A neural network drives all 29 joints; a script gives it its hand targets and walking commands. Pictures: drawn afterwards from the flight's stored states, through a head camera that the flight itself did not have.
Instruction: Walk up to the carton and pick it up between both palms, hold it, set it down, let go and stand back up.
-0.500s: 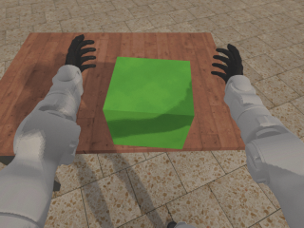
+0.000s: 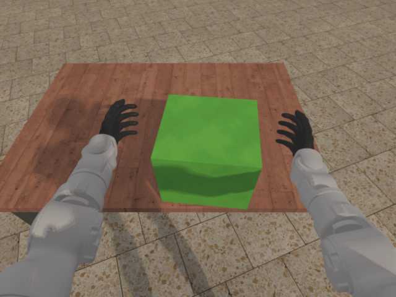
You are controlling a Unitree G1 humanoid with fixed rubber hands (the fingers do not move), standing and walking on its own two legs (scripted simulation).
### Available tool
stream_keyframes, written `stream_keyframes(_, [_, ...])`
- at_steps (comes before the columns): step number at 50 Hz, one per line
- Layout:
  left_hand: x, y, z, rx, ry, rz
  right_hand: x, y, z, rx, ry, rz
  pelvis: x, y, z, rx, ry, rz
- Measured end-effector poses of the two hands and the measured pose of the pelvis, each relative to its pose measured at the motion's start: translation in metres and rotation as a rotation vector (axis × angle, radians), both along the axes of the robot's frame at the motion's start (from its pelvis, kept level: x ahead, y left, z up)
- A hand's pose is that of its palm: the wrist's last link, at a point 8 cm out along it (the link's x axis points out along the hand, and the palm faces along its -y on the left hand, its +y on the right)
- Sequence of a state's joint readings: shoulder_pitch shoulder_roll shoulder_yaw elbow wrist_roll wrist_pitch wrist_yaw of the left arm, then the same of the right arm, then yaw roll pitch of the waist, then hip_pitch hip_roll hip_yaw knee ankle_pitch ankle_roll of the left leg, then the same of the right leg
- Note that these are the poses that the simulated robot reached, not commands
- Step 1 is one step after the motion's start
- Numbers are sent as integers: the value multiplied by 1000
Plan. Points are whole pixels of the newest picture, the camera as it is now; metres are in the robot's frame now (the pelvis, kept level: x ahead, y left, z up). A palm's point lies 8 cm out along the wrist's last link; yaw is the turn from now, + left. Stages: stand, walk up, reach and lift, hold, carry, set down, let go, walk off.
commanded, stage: set down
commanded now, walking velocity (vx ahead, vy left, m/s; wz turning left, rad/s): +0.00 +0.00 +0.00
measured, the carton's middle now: (208, 152) +0.46 -0.03 -0.02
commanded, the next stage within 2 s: none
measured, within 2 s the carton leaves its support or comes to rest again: neither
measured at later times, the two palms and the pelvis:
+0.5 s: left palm (100, 169) +0.36 +0.20 +0.06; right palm (296, 177) +0.33 -0.20 +0.05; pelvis +0.00 +0.00 +0.00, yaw +1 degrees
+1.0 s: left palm (90, 216) +0.28 +0.22 +0.02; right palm (304, 218) +0.25 -0.20 +0.01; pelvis +0.01 +0.00 +0.01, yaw +0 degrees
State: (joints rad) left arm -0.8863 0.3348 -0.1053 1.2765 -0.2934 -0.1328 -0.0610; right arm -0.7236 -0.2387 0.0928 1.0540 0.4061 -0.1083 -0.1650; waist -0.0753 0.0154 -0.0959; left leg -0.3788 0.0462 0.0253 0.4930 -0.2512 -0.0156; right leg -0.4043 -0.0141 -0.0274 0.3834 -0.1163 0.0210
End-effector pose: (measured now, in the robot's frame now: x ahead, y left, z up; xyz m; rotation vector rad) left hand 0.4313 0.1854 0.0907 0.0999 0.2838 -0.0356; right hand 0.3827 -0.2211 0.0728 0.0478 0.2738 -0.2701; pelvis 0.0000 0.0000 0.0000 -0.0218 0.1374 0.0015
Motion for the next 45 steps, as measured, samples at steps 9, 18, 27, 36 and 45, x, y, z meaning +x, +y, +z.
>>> stream_keyframes(9, [-12,3,4,-33,-37,-8,-8,4,14,-19,-62,1,2,-1,1,2,-43,0])
stream_keyframes(18, [-41,11,-7,-43,-15,-11,-35,8,0,-13,-26,-16,5,-1,4,-2,-150,3])
stream_keyframes(27, [-72,21,-35,-40,14,19,-60,22,-29,24,-21,-2,3,0,4,0,-173,9])
stream_keyframes(36, [-97,24,-48,-28,15,-3,-84,15,-39,3,-32,-23,7,2,5,0,-202,1])
stream_keyframes(45, [-129,30,-59,-35,2,7,-116,16,-51,4,-31,-16,12,2,5,0,-231,-6])
